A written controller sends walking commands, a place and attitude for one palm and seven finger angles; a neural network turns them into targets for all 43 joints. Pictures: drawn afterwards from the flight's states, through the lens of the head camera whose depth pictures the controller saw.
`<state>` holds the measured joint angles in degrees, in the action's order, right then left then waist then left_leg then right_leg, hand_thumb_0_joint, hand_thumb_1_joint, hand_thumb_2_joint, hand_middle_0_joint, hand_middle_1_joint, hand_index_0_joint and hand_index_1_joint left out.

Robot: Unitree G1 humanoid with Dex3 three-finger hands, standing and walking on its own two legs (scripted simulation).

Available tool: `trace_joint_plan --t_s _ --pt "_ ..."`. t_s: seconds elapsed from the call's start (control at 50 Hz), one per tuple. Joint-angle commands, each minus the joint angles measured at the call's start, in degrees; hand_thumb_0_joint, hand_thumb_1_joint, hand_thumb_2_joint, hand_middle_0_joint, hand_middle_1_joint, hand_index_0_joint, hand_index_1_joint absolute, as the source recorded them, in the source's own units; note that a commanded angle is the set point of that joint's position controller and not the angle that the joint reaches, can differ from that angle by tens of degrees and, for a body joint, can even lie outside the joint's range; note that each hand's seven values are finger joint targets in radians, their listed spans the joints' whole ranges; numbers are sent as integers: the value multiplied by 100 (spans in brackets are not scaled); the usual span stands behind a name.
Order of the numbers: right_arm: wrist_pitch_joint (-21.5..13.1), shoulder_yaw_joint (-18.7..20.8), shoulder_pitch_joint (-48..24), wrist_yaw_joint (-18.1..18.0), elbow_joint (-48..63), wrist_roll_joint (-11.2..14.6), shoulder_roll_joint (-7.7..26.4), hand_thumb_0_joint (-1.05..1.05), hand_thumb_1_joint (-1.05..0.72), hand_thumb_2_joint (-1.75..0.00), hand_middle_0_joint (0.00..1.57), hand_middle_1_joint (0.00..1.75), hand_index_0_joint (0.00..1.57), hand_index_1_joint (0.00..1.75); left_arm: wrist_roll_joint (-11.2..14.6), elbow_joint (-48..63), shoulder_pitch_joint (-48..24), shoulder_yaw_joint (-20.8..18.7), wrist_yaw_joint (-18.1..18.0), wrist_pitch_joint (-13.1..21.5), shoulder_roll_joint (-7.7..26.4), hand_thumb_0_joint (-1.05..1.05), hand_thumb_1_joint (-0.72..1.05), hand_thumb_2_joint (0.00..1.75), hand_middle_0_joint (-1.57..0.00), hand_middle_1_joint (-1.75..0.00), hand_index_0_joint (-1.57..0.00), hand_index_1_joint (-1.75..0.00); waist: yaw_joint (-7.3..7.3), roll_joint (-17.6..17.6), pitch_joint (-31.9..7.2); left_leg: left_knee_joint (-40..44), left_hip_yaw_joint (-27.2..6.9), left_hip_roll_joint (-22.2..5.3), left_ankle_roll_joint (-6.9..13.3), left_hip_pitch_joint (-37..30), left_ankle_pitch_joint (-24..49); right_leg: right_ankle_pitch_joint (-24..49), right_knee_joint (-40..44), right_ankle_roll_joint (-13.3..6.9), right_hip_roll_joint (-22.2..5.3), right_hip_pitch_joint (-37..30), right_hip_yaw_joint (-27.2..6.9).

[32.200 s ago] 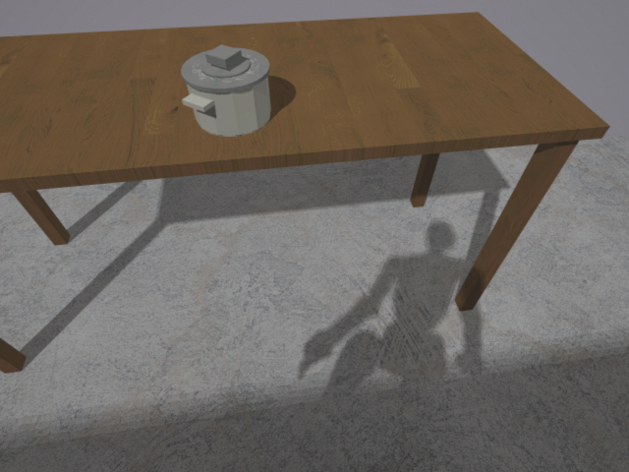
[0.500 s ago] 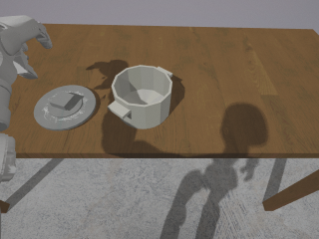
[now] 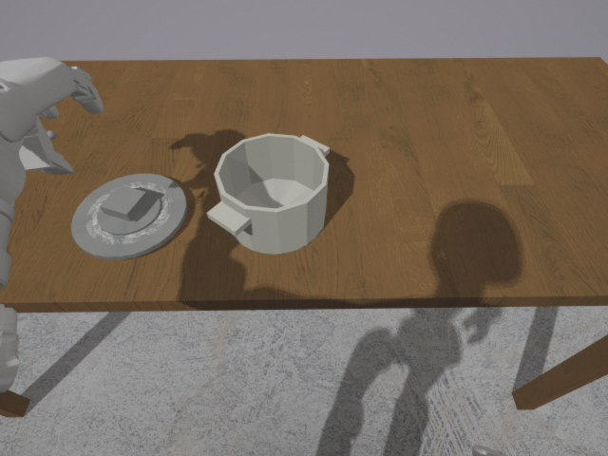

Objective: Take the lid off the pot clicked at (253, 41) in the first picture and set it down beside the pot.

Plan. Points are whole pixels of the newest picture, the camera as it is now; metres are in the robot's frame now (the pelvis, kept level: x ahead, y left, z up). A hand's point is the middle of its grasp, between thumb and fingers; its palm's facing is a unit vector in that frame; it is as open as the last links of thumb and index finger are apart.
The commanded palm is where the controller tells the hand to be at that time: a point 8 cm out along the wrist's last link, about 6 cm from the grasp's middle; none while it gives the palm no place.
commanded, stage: draw the hand back to the body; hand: left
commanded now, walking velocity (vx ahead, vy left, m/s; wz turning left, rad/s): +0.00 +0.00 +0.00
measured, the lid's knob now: (125, 202) +0.47 +0.27 +0.06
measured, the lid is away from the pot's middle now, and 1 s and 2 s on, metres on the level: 0.23 0.23 0.23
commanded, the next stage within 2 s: step back with the hand held close in 2.00 s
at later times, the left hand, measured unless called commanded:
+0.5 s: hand (65, 134) +0.37 +0.22 +0.26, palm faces +0.32 -0.91 -0.28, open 10.9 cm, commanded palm +0.32 +0.27 +0.27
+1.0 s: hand (64, 190) +0.30 +0.19 +0.26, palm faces +0.44 -0.87 -0.22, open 8.7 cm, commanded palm +0.25 +0.24 +0.26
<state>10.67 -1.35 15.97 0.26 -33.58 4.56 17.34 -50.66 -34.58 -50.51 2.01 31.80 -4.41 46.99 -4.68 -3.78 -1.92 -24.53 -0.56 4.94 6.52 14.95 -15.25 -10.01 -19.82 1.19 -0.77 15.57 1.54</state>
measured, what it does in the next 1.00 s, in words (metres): shifts its weight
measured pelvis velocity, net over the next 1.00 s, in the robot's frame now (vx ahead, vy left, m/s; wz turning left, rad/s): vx -0.01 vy -0.07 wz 0.00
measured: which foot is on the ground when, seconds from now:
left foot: down 0.00-1.00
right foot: down 0.00-1.00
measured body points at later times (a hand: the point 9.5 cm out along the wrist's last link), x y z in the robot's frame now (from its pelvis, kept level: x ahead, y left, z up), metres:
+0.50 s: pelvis -0.01 -0.02 +0.00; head +0.00 -0.01 +0.45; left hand +0.35 +0.27 +0.27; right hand +0.15 -0.24 -0.09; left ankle -0.04 +0.04 -0.74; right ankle -0.01 -0.15 -0.74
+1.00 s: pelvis -0.01 -0.07 +0.00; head -0.01 -0.09 +0.45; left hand +0.27 +0.24 +0.27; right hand +0.17 -0.31 -0.09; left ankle -0.04 +0.04 -0.74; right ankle -0.01 -0.15 -0.74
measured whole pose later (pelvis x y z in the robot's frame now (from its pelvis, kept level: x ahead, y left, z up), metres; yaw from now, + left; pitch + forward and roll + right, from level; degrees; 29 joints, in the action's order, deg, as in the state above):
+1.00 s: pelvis -0.01 -0.07 +0.00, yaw +0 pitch -3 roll -1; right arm -2.9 -1.7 7.9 -2.7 -38.3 3.0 15.4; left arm 7.7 5.1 -10.2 -22.9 -3.7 4.8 25.8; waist 0.9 -3.4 2.3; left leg -24.5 -1.7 0.7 1.0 5.1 -16.2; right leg -12.1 -22.3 -3.3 3.5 7.2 2.3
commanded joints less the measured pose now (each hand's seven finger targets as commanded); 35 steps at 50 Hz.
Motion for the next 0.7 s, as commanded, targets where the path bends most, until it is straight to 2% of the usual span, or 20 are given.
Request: trace_joint_plan --t_s 0.0,0.02,0.06,0.08,0.12,0.2,0.22,0.24,0.26,0.28,0.3,0.34,0.38,0.42,0.46,0.48,0.52,0.58,0.6,0.68 --pt "-232 240 -350 -11 816 -2 816 0 -90 -90 20 30 20 30 47 1379 -2395 -1220 -218 -65 2339 0 -15 94 -51 -54 -51 -54 235 -203 -2289 -70 -635 -435 -282 -1256 4176 1788 -196 -384 250 -926 25" --pt "-237 227 -464 -12 818 22 788 0 -90 -90 20 30 20 30 91 969 -2122 -855 -162 -144 1833 0 -15 94 -51 -54 -51 -54 188 -111 -1917 -61 -586 -437 -272 -1098 3878 1658 -177 -392 240 -722 65" --pt "-211 241 -592 28 867 63 765 0 -90 -90 20 30 20 30 181 1337 -2011 -522 -110 -241 1396 0 -15 94 -51 -54 -51 -54 187 -117 -1783 -11 -600 -475 -312 -1170 3707 1474 -132 -392 235 -547 102" --pt "-203 292 -635 68 936 76 809 0 -90 -90 20 30 20 30 271 1851 -1997 -455 -112 -243 1324 0 -15 94 -51 -54 -51 -54 179 -294 -1980 -65 -664 -507 -373 -1402 4010 1483 -143 -405 214 -524 102" --pt "-208 250 -774 84 985 36 731 0 -90 -90 20 30 20 30 215 2126 -1826 -491 -101 -263 1289 0 -15 94 -51 -54 -51 -54 231 -318 -2080 -118 -684 -490 -348 -1489 4049 1443 -159 -407 244 -488 93" --pt "-193 188 -833 52 965 0 730 0 -90 -90 20 30 20 30 244 2515 -1718 -1053 -169 -289 1861 0 -15 94 -51 -54 -51 -54 299 -246 -2195 -42 -678 -453 -329 -1394 3705 1356 -135 -409 241 -700 68" --pt "-627 202 95 -52 1071 -25 207 0 -90 -90 20 30 20 30 3769 2903 -2158 -1834 -1373 413 164 0 -15 94 -51 -54 -51 -54 26 8 -1624 108 -674 -864 -702 -2253 2871 780 -106 -546 222 -44 218" --pt "-791 90 -260 -131 924 -54 397 0 -90 -90 20 30 20 30 4012 2219 -1200 -1542 -1938 597 -70 0 -15 94 -51 -54 -51 -54 132 201 -1243 359 -1053 -1079 -735 -2361 2301 -8 -61 -548 221 216 92" --pt "-877 61 -435 -163 902 -67 365 0 -90 -90 20 30 20 30 4157 2306 -868 -1264 -2226 694 -513 0 -15 94 -51 -54 -51 -54 174 163 -979 635 -1216 -1169 -815 -2256 1699 -368 -61 -556 198 332 87" --pt "-990 106 -560 -222 881 -49 451 0 -90 -90 20 30 20 30 4694 2345 -728 -1484 -2469 785 -558 0 -15 94 -51 -54 -51 -54 174 489 -845 727 -1123 -1139 -692 -2029 894 -351 -3 -524 140 192 -13" --pt "-1060 72 -664 -273 807 -53 506 0 -90 -90 20 30 20 30 4965 2392 -640 -1685 -2687 849 -415 0 -15 94 -51 -54 -51 -54 245 485 -800 730 -876 -1020 -540 -1679 563 -84 73 -510 112 -141 -67" --pt "-1189 12 -712 -325 669 -73 505 0 -90 -90 20 30 20 30 5185 2864 -860 -2064 -3032 981 -107 0 -13 94 -51 -54 -51 -54 308 160 -911 628 -648 -833 -485 -1449 958 463 67 -507 78 -639 -64" --pt "-1354 -12 -743 -340 519 -146 500 0 -90 -90 20 30 20 30 5234 3608 -1500 -2290 -3286 1161 139 0 -8 94 -49 -53 -49 -53 287 -925 -1024 628 -745 -850 -679 -1697 1272 431 -6 -524 56 -563 -33" --pt "-1549 -23 -760 -326 484 -211 416 0 -90 -90 20 30 20 30 5288 3991 -1401 -2542 -3474 1318 163 0 -2 94 -47 -51 -47 -51 370 -1415 -1262 598 -840 -879 -826 -1896 1834 572 -52 -555 94 -713 16" --pt "-1624 2 -727 -297 429 -257 384 0 -90 -90 20 30 20 30 5391 3940 -364 -2903 -3566 1335 155 0 3 94 -46 -50 -46 -50 506 -1204 -1385 405 -665 -856 -847 -1841 2724 1039 -119 -552 100 -1057 50" --pt "-1601 48 -683 -276 373 -286 432 0 -90 -90 20 30 20 30 5439 3730 193 -3023 -3579 1328 141 0 6 93 -45 -50 -45 -50 516 -630 -1284 310 -558 -857 -796 -1620 2965 1291 -154 -533 98 -1228 84" --pt "-1567 85 -772 -208 421 -234 396 0 -90 -90 20 30 20 30 5549 3725 788 -2529 -3482 1252 -618 0 11 93 -43 -48 -43 -48 489 -6 -1116 266 -373 -845 -670 -1320 3047 1543 -190 -476 88 -1311 100" --pt "-1592 180 -868 -159 471 -156 435 0 -90 -90 20 30 20 30 5659 4122 1232 -2259 -3410 1224 -997 0 19 93 -41 -47 -41 -47 414 94 -1037 201 -334 -843 -596 -1375 3030 1542 -203 -424 76 -1173 110" --pt "-1586 177 -905 -153 463 -152 462 0 -90 -90 20 30 20 30 5658 4297 1206 -2337 -3423 1238 -909 0 21 93 -40 -46 -40 -46 464 25 -1128 201 -304 -806 -556 -1416 2994 1545 -167 -424 90 -1165 81" --pt "-1579 181 -952 -218 341 -201 479 0 -90 -90 20 30 20 30 5664 4994 1332 -3511 -3617 1330 298 0 32 92 -37 -43 -37 -43 573 -64 -1561 54 -182 -696 -452 -1357 3022 2140 -283 -400 -11 -1748 -22"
